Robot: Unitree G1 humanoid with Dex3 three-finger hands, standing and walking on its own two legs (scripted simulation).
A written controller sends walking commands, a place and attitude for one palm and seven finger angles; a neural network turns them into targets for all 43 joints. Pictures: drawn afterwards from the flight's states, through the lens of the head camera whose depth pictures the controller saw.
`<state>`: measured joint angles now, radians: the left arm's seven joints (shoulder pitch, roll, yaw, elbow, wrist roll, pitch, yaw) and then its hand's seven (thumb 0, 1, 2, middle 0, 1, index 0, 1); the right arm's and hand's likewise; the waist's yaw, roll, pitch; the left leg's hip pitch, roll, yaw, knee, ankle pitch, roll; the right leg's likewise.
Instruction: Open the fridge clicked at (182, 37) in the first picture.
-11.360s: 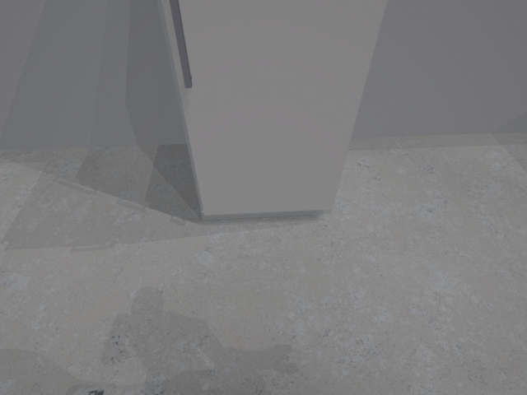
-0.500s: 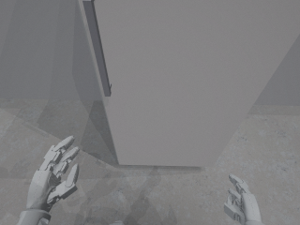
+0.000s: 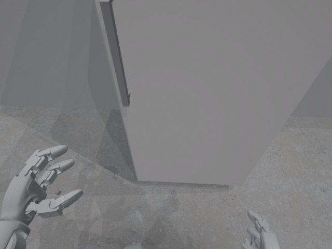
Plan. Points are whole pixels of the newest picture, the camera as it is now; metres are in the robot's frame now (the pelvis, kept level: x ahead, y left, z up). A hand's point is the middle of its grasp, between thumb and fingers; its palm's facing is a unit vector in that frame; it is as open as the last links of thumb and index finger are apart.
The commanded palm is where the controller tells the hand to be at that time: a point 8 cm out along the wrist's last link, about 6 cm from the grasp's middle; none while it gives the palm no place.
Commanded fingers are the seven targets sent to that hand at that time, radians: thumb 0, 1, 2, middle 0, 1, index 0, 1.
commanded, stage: raise the hand to about handle height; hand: left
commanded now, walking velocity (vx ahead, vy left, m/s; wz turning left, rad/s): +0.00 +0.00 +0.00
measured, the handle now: (119, 59) +0.54 +0.16 +0.18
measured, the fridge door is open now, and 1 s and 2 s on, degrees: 0 0 0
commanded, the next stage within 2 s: move the hooked fingers beside the handle in 1.30 s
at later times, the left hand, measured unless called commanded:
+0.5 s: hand (23, 158) +0.25 +0.28 +0.15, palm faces +0.06 -1.00 -0.06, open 13.6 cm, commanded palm +0.22 +0.33 +0.17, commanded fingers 0.00 -0.50 0.30 -0.30 -1.20 -0.30 -1.20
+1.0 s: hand (17, 130) +0.28 +0.28 +0.20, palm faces +0.05 -1.00 -0.06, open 14.0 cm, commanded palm +0.24 +0.32 +0.21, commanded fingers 0.00 -0.50 0.30 -0.30 -1.20 -0.30 -1.20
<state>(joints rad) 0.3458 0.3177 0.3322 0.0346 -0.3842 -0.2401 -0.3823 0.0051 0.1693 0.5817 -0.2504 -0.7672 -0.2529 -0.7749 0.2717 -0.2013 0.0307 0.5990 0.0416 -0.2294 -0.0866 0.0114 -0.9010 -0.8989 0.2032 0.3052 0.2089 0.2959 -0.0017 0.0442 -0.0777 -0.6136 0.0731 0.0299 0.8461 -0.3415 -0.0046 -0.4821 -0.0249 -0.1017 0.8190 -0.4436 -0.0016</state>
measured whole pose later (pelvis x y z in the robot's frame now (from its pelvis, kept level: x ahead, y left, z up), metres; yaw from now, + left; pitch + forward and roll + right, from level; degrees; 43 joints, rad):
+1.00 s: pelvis +0.01 +0.00 +0.04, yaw +1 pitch -2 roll -1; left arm -0.08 0.48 0.47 0.19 -0.36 0.12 -0.49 -0.01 -0.50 0.30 -0.30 -1.20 -0.30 -1.20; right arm 0.25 -0.28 0.06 0.60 0.08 -0.22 -0.11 0.01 -0.90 -0.90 0.20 0.31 0.21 0.30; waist 0.03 0.06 -0.02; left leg -0.29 0.04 0.04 0.52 -0.21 0.00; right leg -0.16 -0.03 -0.11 0.49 -0.30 0.00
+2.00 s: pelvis +0.01 +0.00 +0.04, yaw +0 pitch +0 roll +0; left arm -0.34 0.43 0.38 0.40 -0.28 0.10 -0.36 -0.01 -0.50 0.30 -0.30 -1.20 -0.30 -1.20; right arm 0.26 -0.27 0.06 0.62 0.08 -0.15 -0.12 0.01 -0.90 -0.90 0.20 0.30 0.21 0.30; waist 0.00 0.04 -0.02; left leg -0.29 0.04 0.06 0.51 -0.21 0.00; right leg -0.18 -0.03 -0.09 0.49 -0.31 0.00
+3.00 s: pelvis +0.02 +0.01 +0.03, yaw -1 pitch +7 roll -1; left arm -0.83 0.50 0.37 1.03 -0.18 -0.12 -0.31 -0.01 -0.50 0.30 -0.30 -1.20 -0.30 -1.20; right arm 0.37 -0.29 0.02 0.69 0.06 -0.04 -0.09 0.01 -0.90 -0.90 0.20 0.30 0.21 0.30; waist -0.08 0.02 -0.04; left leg -0.47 0.06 0.07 0.61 -0.25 0.01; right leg -0.36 -0.02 -0.07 0.58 -0.33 0.01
